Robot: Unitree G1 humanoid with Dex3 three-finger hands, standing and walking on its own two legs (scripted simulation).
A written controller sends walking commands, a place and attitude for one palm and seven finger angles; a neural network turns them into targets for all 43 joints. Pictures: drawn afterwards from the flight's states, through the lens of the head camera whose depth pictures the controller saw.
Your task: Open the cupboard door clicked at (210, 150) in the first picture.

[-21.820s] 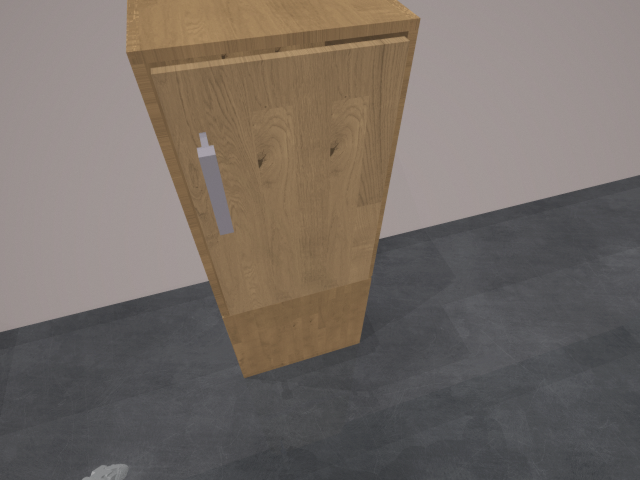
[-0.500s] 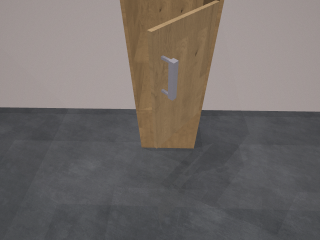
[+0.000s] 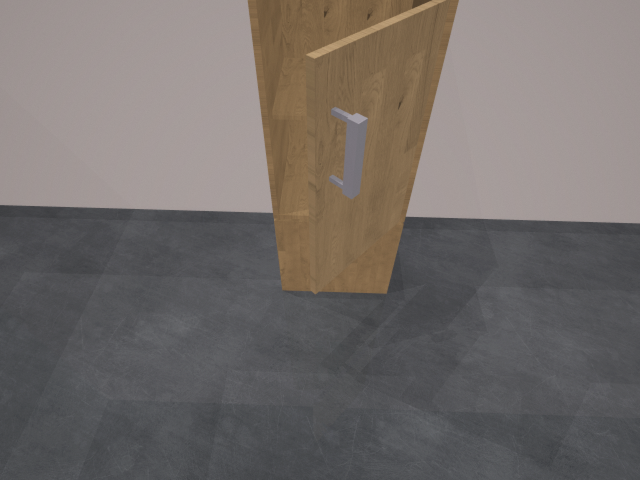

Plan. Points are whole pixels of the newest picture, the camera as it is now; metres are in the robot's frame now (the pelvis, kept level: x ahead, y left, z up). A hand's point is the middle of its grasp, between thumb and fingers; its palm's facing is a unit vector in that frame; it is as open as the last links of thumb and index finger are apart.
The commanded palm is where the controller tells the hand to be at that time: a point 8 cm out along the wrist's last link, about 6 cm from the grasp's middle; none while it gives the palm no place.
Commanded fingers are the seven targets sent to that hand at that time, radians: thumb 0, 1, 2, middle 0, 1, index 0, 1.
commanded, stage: look to check the result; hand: left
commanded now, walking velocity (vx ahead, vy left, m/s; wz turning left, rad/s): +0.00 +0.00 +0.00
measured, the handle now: (344, 154) +0.61 +0.00 +0.07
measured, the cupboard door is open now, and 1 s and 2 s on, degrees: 48 48 48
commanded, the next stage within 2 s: walk to a spot facing it in 0.30 s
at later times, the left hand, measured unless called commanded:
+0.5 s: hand out of the picture +0.01 +0.17 -0.18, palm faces +0.04 -0.98 -0.18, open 7.3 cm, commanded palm none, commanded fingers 0.00 0.90 0.90 -0.20 -0.30 -0.20 -0.30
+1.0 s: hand out of the picture +0.10 +0.16 -0.16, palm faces -0.14 -0.94 -0.30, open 7.3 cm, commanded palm none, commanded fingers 0.00 0.90 0.90 -0.20 -0.30 -0.20 -0.30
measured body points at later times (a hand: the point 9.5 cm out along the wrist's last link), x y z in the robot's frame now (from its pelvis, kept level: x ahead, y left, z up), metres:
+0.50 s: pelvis +0.01 +0.00 +0.00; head +0.03 +0.00 +0.45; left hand +0.01 +0.22 -0.16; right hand +0.00 -0.20 -0.16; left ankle +0.00 +0.10 -0.74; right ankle +0.01 -0.10 -0.74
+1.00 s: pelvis +0.01 -0.03 -0.01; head +0.06 -0.07 +0.44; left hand +0.11 +0.21 -0.14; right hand +0.04 -0.29 -0.17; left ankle +0.00 +0.12 -0.66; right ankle +0.00 -0.10 -0.74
